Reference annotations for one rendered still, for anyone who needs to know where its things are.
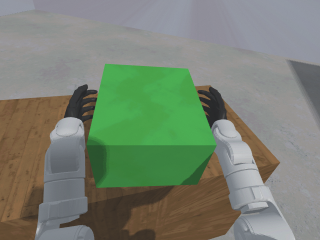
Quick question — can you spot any pedestal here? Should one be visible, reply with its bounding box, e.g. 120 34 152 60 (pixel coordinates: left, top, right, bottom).
0 85 280 240

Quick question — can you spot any right robot upper arm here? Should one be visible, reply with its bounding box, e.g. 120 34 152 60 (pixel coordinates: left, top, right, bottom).
233 212 294 240

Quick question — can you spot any robot left hand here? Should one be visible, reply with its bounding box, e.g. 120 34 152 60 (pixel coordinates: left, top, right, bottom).
64 84 98 123

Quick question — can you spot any robot right forearm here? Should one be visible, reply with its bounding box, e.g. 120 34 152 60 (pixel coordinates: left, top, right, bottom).
211 119 296 240

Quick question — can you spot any carton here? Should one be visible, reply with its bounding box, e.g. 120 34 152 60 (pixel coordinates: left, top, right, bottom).
86 63 217 188

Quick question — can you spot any left robot upper arm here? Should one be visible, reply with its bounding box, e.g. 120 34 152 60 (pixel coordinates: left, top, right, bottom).
38 225 95 240

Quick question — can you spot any robot right hand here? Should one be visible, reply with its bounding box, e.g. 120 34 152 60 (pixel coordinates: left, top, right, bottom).
197 87 228 129

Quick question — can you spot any robot left forearm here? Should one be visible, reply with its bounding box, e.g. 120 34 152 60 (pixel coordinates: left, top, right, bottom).
34 117 88 240

